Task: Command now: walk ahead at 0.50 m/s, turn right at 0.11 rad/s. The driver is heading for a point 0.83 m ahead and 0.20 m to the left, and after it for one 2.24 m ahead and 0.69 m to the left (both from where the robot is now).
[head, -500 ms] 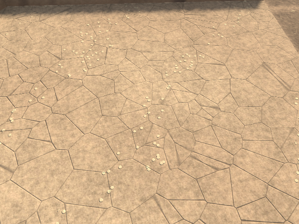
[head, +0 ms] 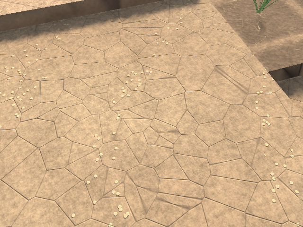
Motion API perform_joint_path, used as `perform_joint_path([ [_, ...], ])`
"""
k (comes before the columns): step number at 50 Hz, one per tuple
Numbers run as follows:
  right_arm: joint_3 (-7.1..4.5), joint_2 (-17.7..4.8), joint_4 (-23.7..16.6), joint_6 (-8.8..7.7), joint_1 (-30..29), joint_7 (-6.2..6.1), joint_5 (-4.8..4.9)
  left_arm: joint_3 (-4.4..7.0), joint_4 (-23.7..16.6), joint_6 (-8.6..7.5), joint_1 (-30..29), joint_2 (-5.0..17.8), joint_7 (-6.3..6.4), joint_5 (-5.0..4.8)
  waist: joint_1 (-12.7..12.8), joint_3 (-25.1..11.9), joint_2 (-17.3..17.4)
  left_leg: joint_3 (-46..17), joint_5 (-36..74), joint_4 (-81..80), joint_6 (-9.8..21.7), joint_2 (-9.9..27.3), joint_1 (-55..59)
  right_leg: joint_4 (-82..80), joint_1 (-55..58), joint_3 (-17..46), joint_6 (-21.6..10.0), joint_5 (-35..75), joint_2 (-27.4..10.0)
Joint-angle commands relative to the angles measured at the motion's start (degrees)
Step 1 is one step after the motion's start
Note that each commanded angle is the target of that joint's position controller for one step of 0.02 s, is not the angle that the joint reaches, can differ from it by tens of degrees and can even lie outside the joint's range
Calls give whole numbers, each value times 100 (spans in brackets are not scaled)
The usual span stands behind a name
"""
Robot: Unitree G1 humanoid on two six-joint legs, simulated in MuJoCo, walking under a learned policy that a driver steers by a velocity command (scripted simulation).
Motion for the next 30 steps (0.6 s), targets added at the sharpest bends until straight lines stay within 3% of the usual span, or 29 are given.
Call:
perform_joint_path([
  [1, -158, -673, -578, -130, -333, -12, -69, 229, -103, -108, 626, 661, 17, 65, 293, -671, -521, -347, 670, 198, 29, 483, -1979, -1657, 2080, 1982, -1154, 1247, -1505],
  [3, -122, -453, -505, -2, -156, -5, -72, 242, -39, -188, 531, 644, 20, 41, 104, -608, -489, -318, 865, -111, -64, 505, -1669, -2009, 1640, 1712, -1227, 1351, -1453],
  [5, -92, -338, -574, 82, -387, -24, -128, 276, 89, -251, 563, 756, 47, 20, 67, -363, -410, -289, 1209, -568, -175, 517, -1817, -2245, 1384, 1400, -1248, 1484, -1432],
  [7, -58, -271, -686, 87, -791, -14, -162, 296, 209, -250, 670, 818, 97, 20, 163, -177, -345, -284, 1878, -1299, -234, 513, -1981, -2355, 1374, 1102, -1165, 1431, -1327],
  [10, 2, -171, -801, 25, -1386, 62, -130, 320, 359, -212, 856, 928, 149, -1, 383, 2, -352, -154, 2850, -2486, -205, 325, -1749, -2403, 1347, 705, -950, 1200, -1150],
  [15, -1, -282, -1055, -38, -2075, 194, -75, 378, 717, -133, 1319, 1092, 173, -85, 604, 177, -381, -135, 2868, -3381, -1, 117, -1720, -2126, 2036, 768, -815, 988, -1471],
  [18, -61, -437, -1058, -73, -1882, 240, -92, 411, 843, -41, 1306, 1165, 218, -96, 411, 34, -501, -22, 2226, -3623, 241, -29, -1363, -1647, 2523, 820, -649, 1795, -1621],
  [19, -129, -546, -956, -82, -1479, 226, -106, 409, 847, -6, 1205, 1185, 233, -95, 155, -216, -532, 168, 2128, -3753, 359, -210, -743, -1136, 2542, 686, -539, 2689, -1486],
  [20, -265, -788, -703, -79, -657, 179, -123, 351, 849, 28, 1215, 1050, 252, -61, -211, -759, -441, 275, 2205, -3742, 527, -325, 428, -126, 2290, 444, -379, 3231, -1177],
  [21, -387, -1216, -528, -62, 332, 121, -167, 214, 720, 34, 1320, 762, 282, 67, -535, -1636, 171, -814, 2476, -3539, 886, 642, 2106, 1644, 1246, 155, -143, 1879, -821],
  [22, -472, -1629, -410, -31, 604, 147, -155, 32, 643, -88, 2125, 105, 214, 27, -108, -2321, 1752, -3648, 1037, -4209, 1871, 1844, 4008, 3639, -1119, 263, 273, -1901, 251],
  [23, -331, -1044, -454, -35, 608, 156, -50, 137, 716, -190, 1686, 681, 193, -81, -439, -2221, 1153, -4205, -82, -4822, 1740, 1761, 3957, 4229, -1807, 991, 221, -2293, 46],
  [24, -257, -833, -510, -45, 218, 132, -72, 223, 525, -245, 1067, 966, 171, -210, -420, -1372, 840, -3379, -68, -4926, 1473, 1601, 3271, 4284, -2179, 867, 140, -1796, -254],
  [25, -220, -731, -579, -37, -177, 118, -126, 199, 439, -265, 731, 917, 203, -172, -266, -916, 376, -2779, 478, -5005, 1344, 1407, 2479, 4052, -2038, 688, 116, -1293, -540],
  [26, -179, -586, -609, -40, -431, 118, -178, 215, 413, -258, 594, 876, 220, -70, -113, -584, 296, -2356, 1065, -5141, 1344, 1246, 1798, 3714, -1837, 661, 139, -964, -709],
  [27, -135, -459, -628, -64, -562, 114, -244, 229, 435, -214, 714, 813, 215, -43, 85, -528, 433, -2052, 1506, -5275, 1305, 1093, 1374, 3513, -1452, 719, 147, -730, -855],
  [30, -156, -511, -535, -136, -564, 99, -178, 181, 497, -74, 858, 549, 224, -22, 266, -393, 419, -1438, 2170, -5647, 1413, 966, 888, 3002, -1215, 612, 283, -495, -935],
])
